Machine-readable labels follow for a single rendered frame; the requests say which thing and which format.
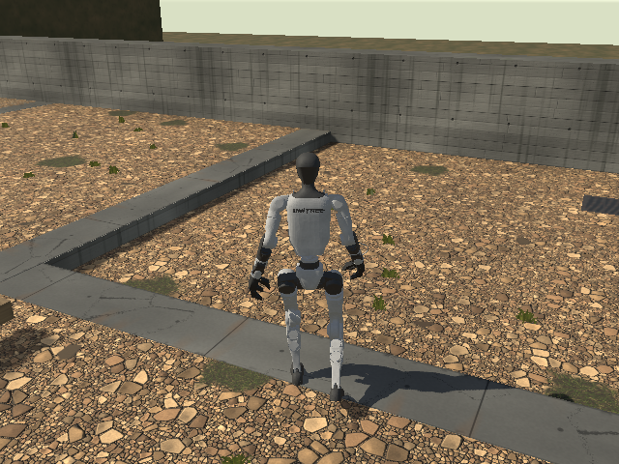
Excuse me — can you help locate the right robot forearm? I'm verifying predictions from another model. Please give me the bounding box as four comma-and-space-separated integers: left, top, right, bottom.
346, 231, 364, 265

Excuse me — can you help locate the robot left upper arm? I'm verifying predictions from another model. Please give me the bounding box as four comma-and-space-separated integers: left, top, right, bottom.
262, 194, 288, 249

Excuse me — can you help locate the robot left shin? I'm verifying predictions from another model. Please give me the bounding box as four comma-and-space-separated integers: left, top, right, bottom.
285, 311, 301, 373

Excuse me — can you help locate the left robot forearm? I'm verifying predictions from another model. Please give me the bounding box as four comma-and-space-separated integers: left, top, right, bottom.
251, 234, 272, 279

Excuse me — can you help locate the robot right upper arm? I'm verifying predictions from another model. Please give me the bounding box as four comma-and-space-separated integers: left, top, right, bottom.
329, 194, 356, 247

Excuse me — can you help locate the left robot hand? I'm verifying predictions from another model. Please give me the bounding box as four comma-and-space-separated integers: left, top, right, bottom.
248, 276, 271, 301

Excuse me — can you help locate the right robot thigh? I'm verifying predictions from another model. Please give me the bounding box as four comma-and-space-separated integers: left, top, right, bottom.
323, 270, 343, 338

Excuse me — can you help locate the right robot hand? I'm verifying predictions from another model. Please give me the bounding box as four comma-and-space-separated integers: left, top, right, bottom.
342, 261, 365, 279

